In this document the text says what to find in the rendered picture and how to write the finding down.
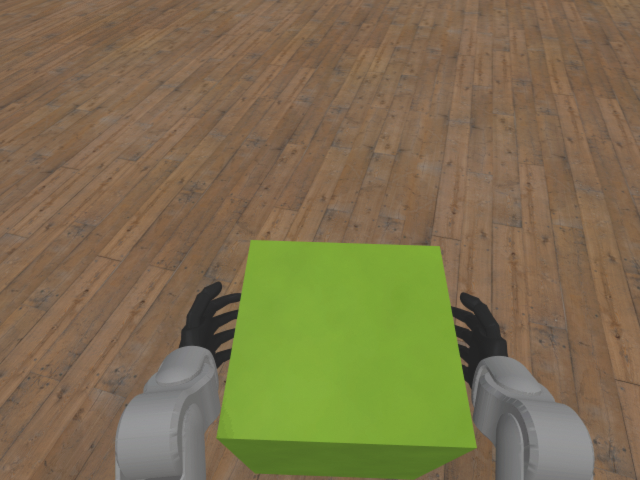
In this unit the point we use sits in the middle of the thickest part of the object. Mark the right robot hand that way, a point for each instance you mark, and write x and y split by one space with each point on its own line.
484 340

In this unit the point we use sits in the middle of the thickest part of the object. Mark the right robot forearm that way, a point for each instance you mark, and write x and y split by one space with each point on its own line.
535 437

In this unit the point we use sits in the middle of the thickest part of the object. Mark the left robot hand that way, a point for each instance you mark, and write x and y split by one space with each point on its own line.
201 325

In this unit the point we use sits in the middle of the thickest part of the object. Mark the left robot forearm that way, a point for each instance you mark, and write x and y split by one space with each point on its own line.
160 434

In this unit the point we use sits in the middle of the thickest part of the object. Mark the carton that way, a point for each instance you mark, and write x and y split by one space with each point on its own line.
345 363

